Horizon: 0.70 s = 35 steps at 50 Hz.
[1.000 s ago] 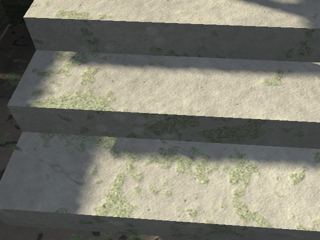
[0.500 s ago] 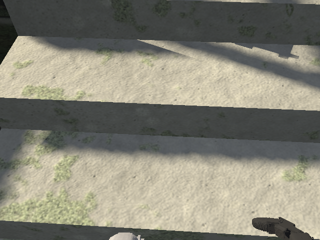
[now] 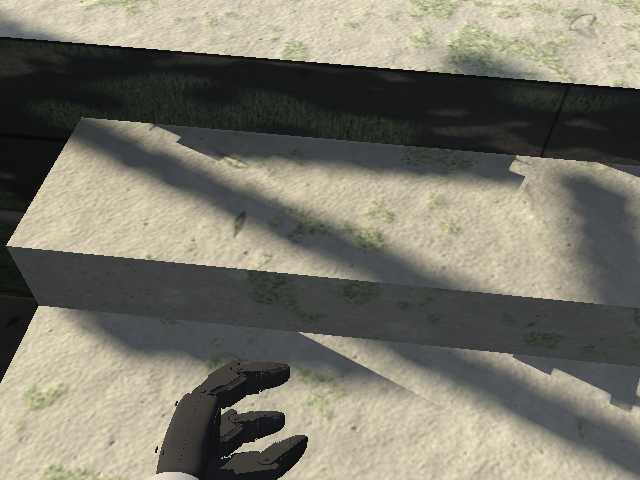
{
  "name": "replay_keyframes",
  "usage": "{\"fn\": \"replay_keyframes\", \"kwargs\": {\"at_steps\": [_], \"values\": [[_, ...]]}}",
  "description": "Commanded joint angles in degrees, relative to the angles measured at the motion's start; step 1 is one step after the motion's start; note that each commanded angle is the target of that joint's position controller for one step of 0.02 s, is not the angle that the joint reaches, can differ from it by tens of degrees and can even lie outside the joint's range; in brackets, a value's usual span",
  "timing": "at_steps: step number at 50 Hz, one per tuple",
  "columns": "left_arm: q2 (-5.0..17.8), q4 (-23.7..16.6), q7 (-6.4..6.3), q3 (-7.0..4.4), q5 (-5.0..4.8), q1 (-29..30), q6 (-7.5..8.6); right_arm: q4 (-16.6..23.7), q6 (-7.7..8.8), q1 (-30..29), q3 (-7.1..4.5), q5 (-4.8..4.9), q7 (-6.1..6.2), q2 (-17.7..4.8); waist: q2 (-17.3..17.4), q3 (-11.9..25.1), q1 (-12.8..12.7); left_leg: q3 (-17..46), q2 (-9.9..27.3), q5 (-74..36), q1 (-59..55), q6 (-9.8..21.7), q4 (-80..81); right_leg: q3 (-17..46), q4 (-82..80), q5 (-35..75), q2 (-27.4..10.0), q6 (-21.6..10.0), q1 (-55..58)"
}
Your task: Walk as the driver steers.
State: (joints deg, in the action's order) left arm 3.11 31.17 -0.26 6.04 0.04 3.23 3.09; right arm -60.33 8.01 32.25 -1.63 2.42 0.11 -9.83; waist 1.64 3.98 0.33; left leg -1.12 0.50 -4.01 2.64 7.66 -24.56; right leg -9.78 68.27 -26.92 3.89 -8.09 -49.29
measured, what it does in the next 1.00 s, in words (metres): climbs, turning right: left foot 0.17 m higher, then right foot 0.17 m higher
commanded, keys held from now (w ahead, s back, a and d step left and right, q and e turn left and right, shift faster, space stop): w+shift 0.34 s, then w+e+shift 0.66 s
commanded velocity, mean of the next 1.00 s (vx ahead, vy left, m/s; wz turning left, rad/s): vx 1.00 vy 0.00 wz -0.44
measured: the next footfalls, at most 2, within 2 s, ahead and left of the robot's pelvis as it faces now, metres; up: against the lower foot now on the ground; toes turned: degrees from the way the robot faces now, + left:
left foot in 0.36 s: +0.50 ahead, +0.11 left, +0.34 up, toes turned +4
right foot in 0.78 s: +0.83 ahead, -0.06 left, +0.52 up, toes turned -15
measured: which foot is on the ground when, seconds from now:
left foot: down 0.00-0.00, up 0.02-0.34, down 0.36-0.78, up 0.80-1.00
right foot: down 0.00-0.36, up 0.38-0.76, down 0.78-1.00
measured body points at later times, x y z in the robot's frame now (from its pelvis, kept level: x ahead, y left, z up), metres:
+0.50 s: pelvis +0.44 +0.03 +0.23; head +0.44 +0.03 +0.68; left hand +0.53 +0.28 +0.12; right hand +0.58 -0.20 +0.12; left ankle +0.46 +0.10 -0.45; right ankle +0.32 -0.09 -0.23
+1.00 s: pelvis +0.88 -0.05 +0.44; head +0.88 -0.03 +0.89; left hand +0.98 +0.20 +0.30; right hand +1.08 -0.30 +0.47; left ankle +0.96 +0.07 +0.07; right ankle +0.79 -0.05 -0.27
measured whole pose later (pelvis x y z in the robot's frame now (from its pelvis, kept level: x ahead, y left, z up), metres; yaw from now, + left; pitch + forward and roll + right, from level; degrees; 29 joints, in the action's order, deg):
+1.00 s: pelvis +0.88 -0.05 +0.44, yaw -28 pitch +4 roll +0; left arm 15.2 52.0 0.4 -3.6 1.5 -29.1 4.4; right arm -23.8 5.3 -2.2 3.8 -4.6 0.7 -2.0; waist -2.0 6.3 -1.4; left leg 6.4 1.2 26.7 69.8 4.3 -132.0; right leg 8.3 37.3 -24.3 14.0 -10.0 -14.6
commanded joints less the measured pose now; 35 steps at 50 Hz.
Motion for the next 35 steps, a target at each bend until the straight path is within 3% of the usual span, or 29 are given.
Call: {"fn": "replay_keyframes", "kwargs": {"at_steps": [1,2,3,4,5,8,10,12,13,14,15,16,17,18,19,20,21,22,23,24,25,27,28,29,30,32,33,34,35], "values": [[22.6,10.4,-0.45,-10.68,1.98,-24.4,-0.53,15.9,3.3,-12.6,-3.87,-2.92,-1.98,-6.7,-21.7,15.7,-9.1,8.7,-10.9,1.5,31.8,-0.9,-73.2,55.9,-44.5,-8.9,-14.3,-12.7,43.2],[17.9,9.7,0.14,-10.49,1.21,-17.4,0.15,20.3,2.99,-11.2,-2.2,-5.54,-2.47,-1.5,-9.7,11.8,-3.5,15.0,-8.4,4.2,42.7,-0.2,-93.2,64.3,-50.7,-14.7,-18.0,-12.0,40.3],[13.1,12.9,0.52,-9.35,0.66,-16.3,1.07,24.1,2.47,-16.6,-0.7,-6.26,-2.44,1.5,-3.9,4.7,-1.5,12.0,-6.1,5.5,51.0,0.8,-101.0,59.6,-50.0,-19.0,-18.5,-11.3,35.8],[9.1,17.4,0.88,-8.63,1.48,-19.2,1.95,26.2,1.41,-21.0,0.65,-6.45,-1.74,4.0,1.5,-2.7,-0.5,11.0,-4.5,9.2,57.8,2.2,-102.7,49.1,-47.8,-10.8,-17.3,-9.4,31.4],[7.1,21.3,1.22,-8.56,2.27,-22.7,2.56,27.8,-0.3,-22.2,2.65,-6.63,-0.91,8.0,1.5,-5.4,0.5,12.9,-4.1,14.7,63.6,3.4,-104.8,38.0,-45.8,-1.7,-14.3,-6.5,30.3],[5.2,24.4,1.4,-7.28,1.62,-22.8,4.37,29.9,-3.8,-27.1,3.5,-3.91,0.67,6.1,1.9,-13.7,3.2,8.9,-3.4,25.7,69.3,1.4,-98.8,21.2,-51.7,13.6,-11.3,-2.5,23.5],[8.9,26.2,1.32,-7.33,1.75,-27.4,5.4,35.1,-4.37,-35.5,4.67,-3.35,1.98,6.4,-2.3,-14.3,2.6,2.1,-1.9,31.6,72.3,0.2,-98.7,19.6,-59.0,19.6,-13.1,-3.2,23.0],[11.2,28.3,0.65,-6.97,-0.16,-31.0,5.42,38.5,-4.1,-40.4,6.38,-4.26,2.29,7.1,-0.8,-12.3,3.2,-1.3,2.5,33.8,74.3,1.1,-89.4,15.5,-63.7,19.3,-11.9,-1.7,27.6],[11.2,29.0,-0.01,-6.97,-0.31,-33.8,5.34,40.5,-3.8,-43.9,6.62,-4.16,2.05,6.1,-2.4,-12.3,1.4,-4.9,3.6,35.3,71.4,1.2,-81.8,14.2,-66.7,31.4,-11.8,-2.0,29.4],[12.5,26.8,-0.79,-7.32,-1.62,-30.1,4.68,39.9,-3.44,-39.1,7.05,-3.91,0.75,4.3,0.7,-7.9,3.8,-7.6,4.7,28.4,45.2,1.3,-58.8,8.2,-72.1,41.5,-9.0,-2.4,21.1],[13.7,24.1,-1.4,-7.06,-4.35,-31.2,5.3,37.1,-2.59,-37.8,6.28,-3.25,-0.21,3.3,5.1,2.6,3.4,-13.0,-1.7,23.0,17.5,1.0,-52.6,8.6,-67.6,76.5,-9.0,-4.4,15.2],[21.3,22.9,-0.99,-8.49,-3.77,-32.7,6.49,33.9,-3.25,-28.2,4.31,-1.83,0.1,0.8,-0.7,14.5,7.3,-13.3,-6.2,24.0,4.2,0.2,-54.4,9.1,-56.2,104.1,-11.4,-5.1,20.7],[30.4,20.3,-0.79,-11.88,-3.25,-29.3,7.61,32.7,-4.08,-17.1,2.26,-1.57,0.56,-2.6,-10.2,20.0,13.7,-8.2,-4.8,26.9,4.7,0.5,-45.2,11.7,-42.5,117.7,-15.5,-5.5,33.7],[30.1,18.4,-0.06,-13.27,-2.33,-25.9,7.55,30.6,-4.66,-12.3,0.3,-3.14,0.32,-6.4,-10.7,23.2,16.1,-3.6,-5.1,29.8,4.3,1.9,-35.1,13.2,-25.9,118.0,-15.8,-3.0,40.8],[21.8,16.9,1.36,-12.62,-1.67,-24.1,7.91,26.8,-4.01,-8.6,-2.34,-4.94,0.4,-13.0,0.3,20.8,13.8,19.0,4.9,35.9,0.3,5.1,-18.7,15.1,-2.8,74.0,-6.9,0.4,30.2],[16.8,12.2,3.08,-12.39,-0.97,-26.1,8.85,25.7,-4.03,-10.1,-4.0,-5.65,0.82,-16.6,17.0,25.5,11.0,50.9,18.1,23.5,-6.6,10.8,-1.2,19.2,28.3,26.6,4.7,2.3,14.2],[11.4,9.8,2.63,-11.28,1.23,-25.8,8.63,24.9,-3.51,-15.2,-3.79,-4.97,-0.32,-12.0,6.1,22.9,5.9,51.3,20.3,31.9,-2.3,9.1,1.1,22.9,44.1,27.5,1.5,1.6,6.4],[8.1,6.1,2.13,-10.21,2.28,-19.6,7.83,21.1,-2.56,-16.9,-3.23,-3.39,-0.95,-9.0,0.0,13.4,4.4,45.2,19.3,40.0,4.4,7.7,1.9,19.2,50.8,28.8,-1.1,1.0,0.2],[5.1,3.6,1.66,-9.07,3.12,-15.0,6.43,16.3,-1.84,-15.8,-2.32,-3.81,-1.11,-5.1,-6.2,3.9,2.1,35.2,17.9,38.2,9.9,4.7,1.0,18.5,53.5,26.7,-2.9,-0.8,-7.3],[1.1,2.3,1.51,-7.27,3.34,-13.7,4.84,12.0,-1.41,-14.0,-1.62,-4.78,-1.09,-1.5,-6.8,-1.6,-0.2,25.9,15.6,28.2,14.3,2.8,0.3,19.1,59.8,23.9,-3.2,-2.5,-12.9],[-1.4,2.3,1.32,-6.24,2.28,-15.5,3.03,8.6,-1.33,-12.2,-1.09,-5.22,-1.68,0.8,-3.2,-3.5,-2.4,16.6,13.5,22.4,13.3,0.6,1.9,18.4,63.2,18.3,-2.9,-3.4,-17.6],[-0.1,2.6,0.71,-5.84,0.12,-16.0,0.17,7.2,-0.25,-15.1,0.06,-4.79,-2.4,3.8,-3.4,-9.0,-6.3,3.4,11.1,16.9,21.4,-4.1,6.8,19.0,49.6,13.5,-2.9,-2.1,-16.9],[-0.4,1.2,-0.28,-5.53,-0.22,-10.3,-0.94,6.4,0.08,-16.2,0.49,-5.17,-2.16,3.1,-2.1,-12.2,-5.2,-2.3,10.0,9.5,23.2,-6.4,10.3,14.8,52.0,11.6,-1.1,-1.7,-19.3],[-1.5,-0.2,-1.24,-5.18,-0.28,-7.6,-1.63,4.6,0.94,-12.2,0.44,-5.81,-2.35,1.2,1.1,-11.7,-4.5,-2.9,11.3,1.7,19.9,-6.2,11.9,11.9,58.5,9.7,-0.1,-2.2,-23.5],[-1.9,-1.0,-2.06,-4.95,-0.17,-6.3,-1.87,2.7,1.47,-9.1,0.35,-5.41,-2.51,-0.2,2.5,-11.2,-5.1,-3.8,12.0,-2.3,14.5,-5.9,12.5,12.0,63.2,7.0,-0.6,-3.2,-29.6],[-1.4,-5.0,-2.94,-3.82,0.35,0.1,-1.79,1.6,1.12,-6.6,0.45,-3.8,-2.14,-2.6,-1.6,-11.8,-6.8,-9.5,8.8,2.6,13.9,-8.1,16.9,9.8,48.2,4.3,-1.7,-4.1,-28.4],[0.1,-5.9,-2.79,-3.81,0.54,3.9,-2.06,1.1,0.6,-4.2,0.64,-3.14,-1.69,-3.1,-2.5,-12.1,-4.9,-11.1,8.4,-7.2,12.9,-8.2,19.8,6.0,42.0,4.0,-0.1,-4.1,-26.6],[2.6,-6.2,-1.84,-3.19,-0.27,2.3,-2.4,2.2,0.01,-7.6,0.72,-2.19,-0.58,-5.4,0.0,-9.2,-8.7,-17.6,7.2,-24.3,21.2,-6.9,25.5,-1.4,24.8,5.9,-1.1,-3.9,-6.5],[9.3,-0.9,-0.3,-5.38,-0.15,-4.8,-2.65,7.5,-0.44,-12.4,0.61,0.27,1.49,-7.9,-1.9,3.5,-10.5,-18.9,4.9,-58.1,25.2,-4.8,18.9,-6.6,20.1,11.1,4.8,-3.2,19.0]]}}
Velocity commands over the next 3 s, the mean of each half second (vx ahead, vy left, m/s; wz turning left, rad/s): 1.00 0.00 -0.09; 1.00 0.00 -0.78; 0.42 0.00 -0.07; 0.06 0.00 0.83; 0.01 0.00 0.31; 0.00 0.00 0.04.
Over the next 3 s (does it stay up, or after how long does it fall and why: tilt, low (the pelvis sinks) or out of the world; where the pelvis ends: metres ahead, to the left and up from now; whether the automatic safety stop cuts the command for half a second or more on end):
stays up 1.25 -0.15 0.63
